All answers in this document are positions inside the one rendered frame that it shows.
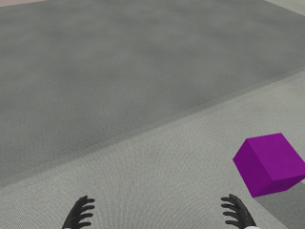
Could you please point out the right robot hand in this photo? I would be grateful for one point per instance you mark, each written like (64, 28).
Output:
(242, 214)

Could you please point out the left robot hand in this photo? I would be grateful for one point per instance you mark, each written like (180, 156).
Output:
(73, 218)

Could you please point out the carton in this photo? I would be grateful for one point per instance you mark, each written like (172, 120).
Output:
(269, 164)

